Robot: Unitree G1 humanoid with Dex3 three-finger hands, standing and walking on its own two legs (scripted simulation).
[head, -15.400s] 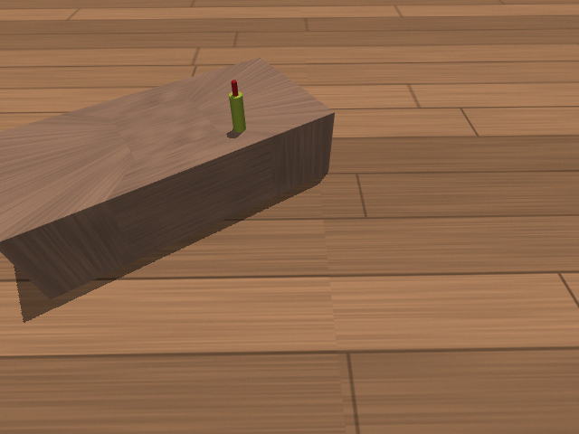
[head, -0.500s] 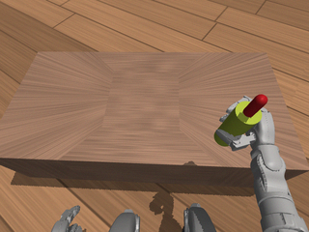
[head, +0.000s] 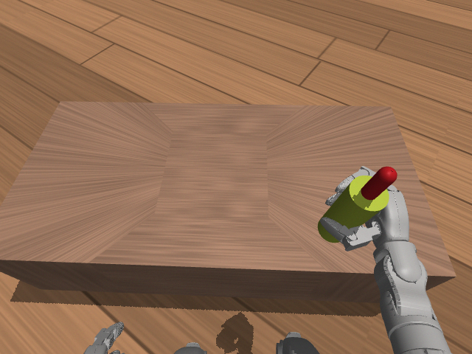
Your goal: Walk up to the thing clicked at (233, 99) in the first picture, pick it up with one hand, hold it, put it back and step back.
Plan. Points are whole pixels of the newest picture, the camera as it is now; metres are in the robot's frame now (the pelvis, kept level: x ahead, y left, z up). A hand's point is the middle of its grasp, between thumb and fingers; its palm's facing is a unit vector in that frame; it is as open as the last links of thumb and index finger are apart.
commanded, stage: lift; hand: right
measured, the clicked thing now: (355, 206) +0.34 -0.17 +0.07
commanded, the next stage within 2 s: hold in 0.28 s
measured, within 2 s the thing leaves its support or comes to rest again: neither
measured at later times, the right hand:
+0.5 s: hand (350, 212) +0.33 -0.16 +0.06, palm faces +0.02 +1.00 +0.01, open 8.4 cm
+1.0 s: hand (348, 211) +0.33 -0.16 +0.07, palm faces +0.03 +1.00 +0.01, open 8.4 cm
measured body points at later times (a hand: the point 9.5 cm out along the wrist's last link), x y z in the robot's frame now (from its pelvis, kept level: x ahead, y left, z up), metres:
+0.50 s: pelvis +0.00 +0.00 +0.01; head +0.06 -0.01 +0.46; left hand +0.13 +0.25 -0.09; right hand +0.33 -0.22 +0.06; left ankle -0.01 +0.14 -0.68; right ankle +0.03 -0.13 -0.68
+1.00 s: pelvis +0.01 +0.00 +0.02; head +0.05 +0.00 +0.47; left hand +0.14 +0.24 -0.09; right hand +0.32 -0.21 +0.07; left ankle -0.01 +0.14 -0.68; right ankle +0.03 -0.13 -0.68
